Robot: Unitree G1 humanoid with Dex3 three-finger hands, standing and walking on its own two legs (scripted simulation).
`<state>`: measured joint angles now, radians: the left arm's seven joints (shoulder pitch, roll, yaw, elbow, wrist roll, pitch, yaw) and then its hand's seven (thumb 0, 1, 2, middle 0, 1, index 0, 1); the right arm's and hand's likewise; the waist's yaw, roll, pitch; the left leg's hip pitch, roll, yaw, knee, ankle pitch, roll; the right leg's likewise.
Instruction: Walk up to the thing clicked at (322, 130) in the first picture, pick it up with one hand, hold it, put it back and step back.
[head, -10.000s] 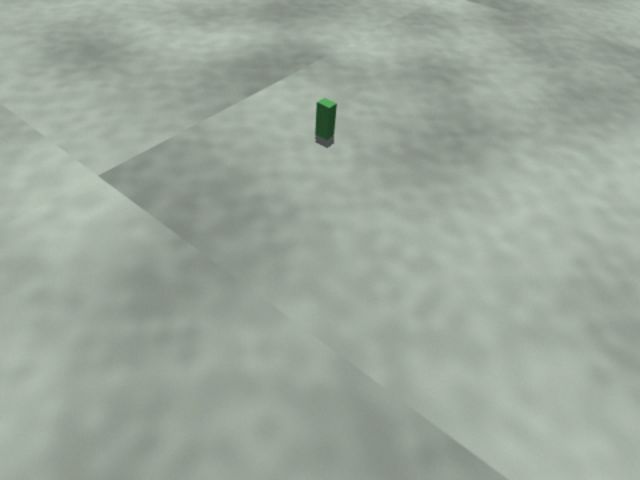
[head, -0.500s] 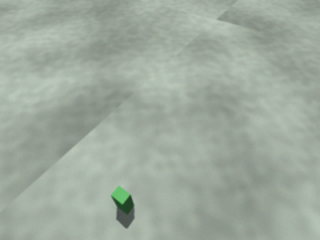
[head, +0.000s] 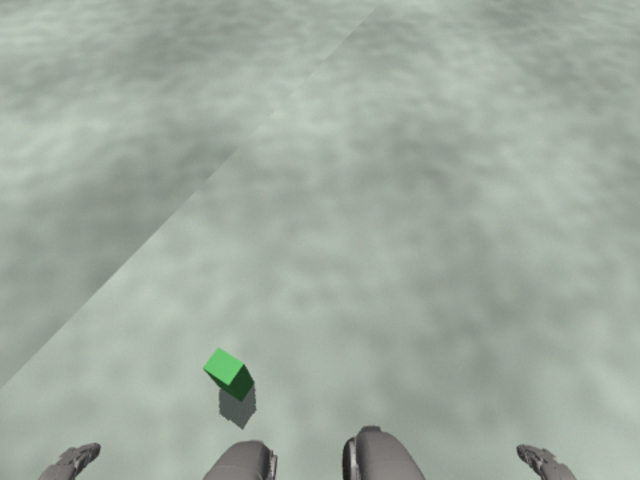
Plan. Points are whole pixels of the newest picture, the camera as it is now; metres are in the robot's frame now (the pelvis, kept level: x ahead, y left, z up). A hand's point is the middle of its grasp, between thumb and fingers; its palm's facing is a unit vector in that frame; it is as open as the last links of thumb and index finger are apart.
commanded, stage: walk up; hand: left
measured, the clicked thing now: (230, 376) +0.41 +0.24 -0.64
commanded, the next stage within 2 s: none
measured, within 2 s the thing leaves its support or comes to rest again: neither
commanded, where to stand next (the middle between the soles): +0.07 +0.03 m, yaw +0 degrees
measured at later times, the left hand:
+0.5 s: hand out of the picture +0.03 +0.30 -0.11, palm faces -0.06 -0.90 -0.43, open 7.4 cm
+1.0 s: hand out of the picture +0.10 +0.29 -0.15, palm faces -0.02 -0.92 -0.38, open 7.4 cm
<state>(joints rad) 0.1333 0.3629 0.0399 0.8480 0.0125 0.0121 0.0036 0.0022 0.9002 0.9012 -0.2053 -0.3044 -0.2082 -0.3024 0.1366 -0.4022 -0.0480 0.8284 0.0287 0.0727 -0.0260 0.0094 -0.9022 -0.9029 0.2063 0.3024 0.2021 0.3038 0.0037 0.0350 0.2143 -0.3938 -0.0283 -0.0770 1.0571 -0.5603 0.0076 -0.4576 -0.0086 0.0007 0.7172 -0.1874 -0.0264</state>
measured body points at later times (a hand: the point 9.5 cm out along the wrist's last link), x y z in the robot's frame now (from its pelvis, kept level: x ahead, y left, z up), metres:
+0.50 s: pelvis -0.01 +0.00 +0.02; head +0.00 -0.01 +0.47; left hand +0.03 +0.34 -0.08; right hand -0.02 -0.33 -0.10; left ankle -0.05 +0.13 -0.71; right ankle +0.00 -0.10 -0.70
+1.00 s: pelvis -0.03 +0.03 +0.00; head +0.04 +0.04 +0.44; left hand +0.10 +0.34 -0.12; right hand +0.10 -0.27 -0.11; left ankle +0.09 +0.15 -0.71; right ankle -0.05 -0.10 -0.65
